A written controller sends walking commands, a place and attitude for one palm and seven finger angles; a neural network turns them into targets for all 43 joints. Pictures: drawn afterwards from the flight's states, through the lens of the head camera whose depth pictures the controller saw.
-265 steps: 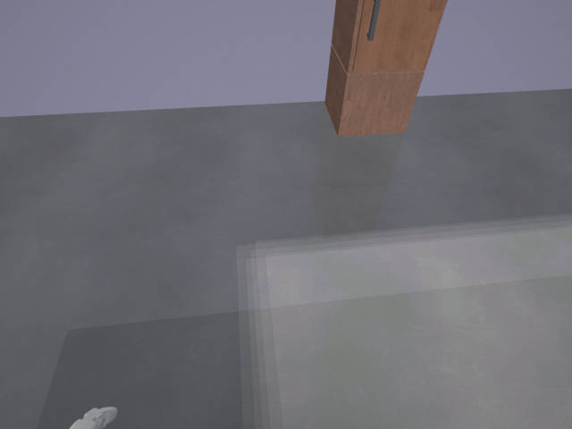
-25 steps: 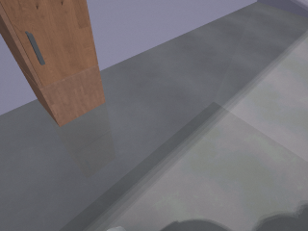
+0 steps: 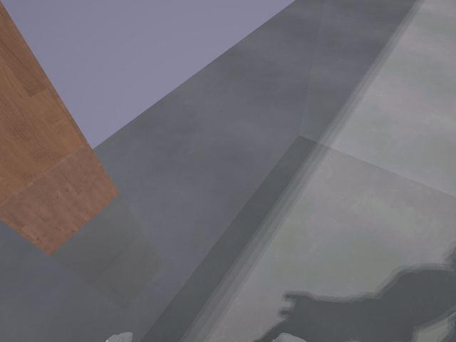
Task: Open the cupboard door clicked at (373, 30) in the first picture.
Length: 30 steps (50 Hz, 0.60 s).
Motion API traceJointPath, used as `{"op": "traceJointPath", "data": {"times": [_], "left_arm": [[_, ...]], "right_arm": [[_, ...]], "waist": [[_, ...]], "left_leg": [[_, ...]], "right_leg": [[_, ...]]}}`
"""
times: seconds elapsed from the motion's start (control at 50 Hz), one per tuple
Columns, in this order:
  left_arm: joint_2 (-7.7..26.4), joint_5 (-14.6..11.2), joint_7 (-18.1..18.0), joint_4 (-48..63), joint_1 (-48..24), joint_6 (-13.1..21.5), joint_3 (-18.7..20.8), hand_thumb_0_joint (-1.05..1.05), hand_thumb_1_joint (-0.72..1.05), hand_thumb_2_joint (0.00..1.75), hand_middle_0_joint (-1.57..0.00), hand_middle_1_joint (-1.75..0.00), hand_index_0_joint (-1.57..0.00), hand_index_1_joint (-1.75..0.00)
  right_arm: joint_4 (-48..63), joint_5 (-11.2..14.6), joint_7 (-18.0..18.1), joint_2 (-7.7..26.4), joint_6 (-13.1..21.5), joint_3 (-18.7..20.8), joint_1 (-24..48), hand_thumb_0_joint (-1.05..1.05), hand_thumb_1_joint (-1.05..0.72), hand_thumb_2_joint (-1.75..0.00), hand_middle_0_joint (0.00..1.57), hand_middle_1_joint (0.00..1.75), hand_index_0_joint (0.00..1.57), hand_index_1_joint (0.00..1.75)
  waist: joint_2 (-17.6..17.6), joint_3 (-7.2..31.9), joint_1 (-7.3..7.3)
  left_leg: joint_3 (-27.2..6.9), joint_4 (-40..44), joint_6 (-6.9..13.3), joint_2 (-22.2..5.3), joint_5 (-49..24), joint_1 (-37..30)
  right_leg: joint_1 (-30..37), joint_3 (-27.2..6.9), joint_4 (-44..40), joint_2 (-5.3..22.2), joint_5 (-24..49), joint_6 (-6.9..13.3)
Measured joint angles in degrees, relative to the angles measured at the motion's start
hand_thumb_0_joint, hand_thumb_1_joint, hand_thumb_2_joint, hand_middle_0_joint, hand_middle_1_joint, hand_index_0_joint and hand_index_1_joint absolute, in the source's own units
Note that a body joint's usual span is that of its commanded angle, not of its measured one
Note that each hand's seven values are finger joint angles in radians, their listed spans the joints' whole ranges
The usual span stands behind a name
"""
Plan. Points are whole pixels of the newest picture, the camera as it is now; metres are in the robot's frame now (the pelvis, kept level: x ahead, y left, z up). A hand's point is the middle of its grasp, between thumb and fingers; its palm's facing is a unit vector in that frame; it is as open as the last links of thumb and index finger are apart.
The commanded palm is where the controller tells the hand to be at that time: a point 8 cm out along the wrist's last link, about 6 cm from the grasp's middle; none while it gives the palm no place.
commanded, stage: walk to a spot facing it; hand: left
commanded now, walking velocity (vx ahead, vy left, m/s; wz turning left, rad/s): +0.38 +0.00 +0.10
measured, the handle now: out of the picture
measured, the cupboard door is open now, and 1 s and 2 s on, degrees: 0 0 0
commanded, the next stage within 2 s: turn to face it in 0.42 s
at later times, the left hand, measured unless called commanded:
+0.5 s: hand out of the picture +0.10 +0.18 -0.17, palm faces +0.24 -0.96 -0.11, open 7.3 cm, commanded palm none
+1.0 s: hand (126, 222) +0.40 +0.28 -0.12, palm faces +0.34 -0.91 -0.23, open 7.3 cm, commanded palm none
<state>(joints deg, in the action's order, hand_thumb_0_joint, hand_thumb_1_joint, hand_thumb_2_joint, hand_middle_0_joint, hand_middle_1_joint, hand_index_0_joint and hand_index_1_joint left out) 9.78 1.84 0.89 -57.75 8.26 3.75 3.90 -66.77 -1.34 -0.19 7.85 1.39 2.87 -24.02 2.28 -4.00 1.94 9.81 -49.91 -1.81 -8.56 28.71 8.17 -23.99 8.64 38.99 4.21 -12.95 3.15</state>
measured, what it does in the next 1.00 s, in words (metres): walks ahead, turning left: left foot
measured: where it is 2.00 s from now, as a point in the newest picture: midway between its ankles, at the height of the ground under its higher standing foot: (225, 317)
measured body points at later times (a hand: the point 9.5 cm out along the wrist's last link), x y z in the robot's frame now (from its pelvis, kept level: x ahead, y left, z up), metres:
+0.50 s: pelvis +0.22 +0.05 +0.00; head +0.24 +0.08 +0.45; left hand +0.09 +0.23 -0.16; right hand +0.36 -0.16 -0.13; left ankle +0.31 +0.15 -0.72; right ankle +0.09 -0.09 -0.71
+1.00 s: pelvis +0.32 +0.05 +0.02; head +0.34 +0.05 +0.47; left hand +0.39 +0.33 -0.10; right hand +0.41 -0.17 -0.14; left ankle +0.31 +0.15 -0.72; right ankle +0.39 -0.07 -0.71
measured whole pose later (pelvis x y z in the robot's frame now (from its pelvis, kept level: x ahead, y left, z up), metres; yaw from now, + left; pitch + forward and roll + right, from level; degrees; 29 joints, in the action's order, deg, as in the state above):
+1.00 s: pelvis +0.32 +0.05 +0.02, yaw +21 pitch +0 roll +0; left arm 10.6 0.6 -1.2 -51.3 4.3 -0.9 3.2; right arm -57.8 -1.4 0.2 10.5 -1.1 3.9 -15.9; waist 1.3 -2.3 3.6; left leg -1.2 -30.3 2.7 3.0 13.9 16.4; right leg -19.0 2.1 36.1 2.6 -17.7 -4.7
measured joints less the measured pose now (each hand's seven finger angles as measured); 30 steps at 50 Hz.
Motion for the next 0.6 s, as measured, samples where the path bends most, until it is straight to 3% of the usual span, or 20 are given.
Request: {"op": "traceJointPath", "data": {"times": [0.04,0.1,0.24,0.34,0.42,0.46,0.5,0.56,0.6], "left_arm": [[-0.75,-0.3,-0.45,-0.42,0.78,0.34,-0.31,0.0,0.91,0.9,-0.19,-0.3,-0.2,-0.3],[-1.18,-0.74,-1.58,-1.49,3.28,0.44,-0.08,-0.01,0.94,0.9,-0.2,-0.3,-0.2,-0.3],[-1.25,-0.27,-1.58,-5.1,9.79,1.0,-1.41,-0.01,0.94,0.9,-0.2,-0.3,-0.2,-0.3],[-2.41,-0.15,-1.66,-6.91,13.44,1.38,-2.35,0.0,0.93,0.9,-0.2,-0.3,-0.2,-0.3],[-2.8,0.03,-1.87,-8.1,15.6,1.01,-2.68,0.0,0.92,0.9,-0.2,-0.3,-0.2,-0.3],[-2.79,0.03,-1.87,-8.67,16.74,0.64,-2.69,0.0,0.91,0.9,-0.2,-0.3,-0.2,-0.3],[-2.98,-0.38,-1.67,-9.34,17.52,-0.16,-2.67,0.0,0.91,0.9,-0.2,-0.3,-0.2,-0.3],[-2.26,-0.87,-1.46,-8.84,15.04,-1.8,-2.58,0.0,0.91,0.9,-0.2,-0.3,-0.2,-0.3],[-1.47,-0.78,-1.56,-7.75,12.44,-2.04,-2.06,0.01,0.91,0.9,-0.2,-0.3,-0.2,-0.3]], "right_arm": [[0.39,0.2,-0.12,0.41,-0.5,0.21,1.89,0.01,-0.91,-0.9,0.2,0.3,0.2,0.3],[2.09,-0.07,0.01,1.15,-0.45,0.6,5.1,0.01,-0.91,-0.9,0.2,0.3,0.19,0.3],[6.3,-0.28,-0.43,2.47,-0.54,1.28,10.96,0.01,-0.91,-0.9,0.2,0.3,0.19,0.3],[7.51,-0.14,-1.21,2.77,-0.92,0.98,14.29,0.01,-0.91,-0.9,0.2,0.3,0.19,0.3],[8.34,-0.09,-1.64,2.36,-0.78,0.4,16.59,0.01,-0.91,-0.9,0.2,0.3,0.19,0.3],[8.99,-0.19,-1.6,2.06,-0.13,0.1,17.31,0.01,-0.91,-0.9,0.2,0.3,0.19,0.3],[9.79,-0.57,-1.29,2.06,1.23,-0.01,17.43,0.01,-0.91,-0.9,0.2,0.3,0.19,0.3],[9.81,-0.13,-0.31,1.48,2.19,-0.46,17.05,0.0,-0.91,-0.9,0.2,0.3,0.19,0.3],[9.18,0.33,0.58,0.9,2.35,-0.42,15.93,0.0,-0.91,-0.9,0.2,0.3,0.2,0.3]], "waist": [[0.07,-0.2,-0.27],[-0.02,0.96,-0.73],[-0.25,3.72,-1.35],[-0.76,3.03,-2.89],[-1.72,1.24,-4.3],[-2.65,0.36,-4.69],[-2.96,-0.18,-4.23],[-3.18,-1.83,-3.99],[-3.19,-2.03,-3.65]], "left_leg": [[-3.73,-13.64,1.24,0.97,-3.29,7.2],[-5.25,-19.26,1.51,0.79,-10.5,15.6],[-5.59,-10.51,0.17,-0.08,-18.58,25.03],[-4.6,0.58,0.35,0.14,-20.62,25.19],[-2.69,8.76,1.91,1.3,-19.54,22.27],[-1.37,12.52,3.13,2.81,-18.71,19.28],[-0.8,13.89,4.9,4.34,-19.49,16.83],[-0.29,11.25,7.06,5.78,-14.96,15.04],[-0.24,14.29,6.69,6.74,-15.37,12.35]], "right_leg": [[2.79,0.62,-1.3,-0.61,-1.9,0.54],[7.68,1.35,-7.21,-1.82,-1.09,0.29],[17.29,3.58,-17.71,-3.6,-0.97,-0.18],[22.91,5.73,-20.46,-3.75,-3.56,-1.79],[26.88,7.63,-19.95,-2.76,-7.29,-4.0],[27.68,8.12,-16.5,-1.02,-10.66,-5.48],[24.4,7.39,-4.92,1.78,-13.7,-5.73],[12.72,-0.78,21.3,1.99,-15.87,-4.4],[5.84,-3.12,29.33,1.97,-13.34,-4.63]]}}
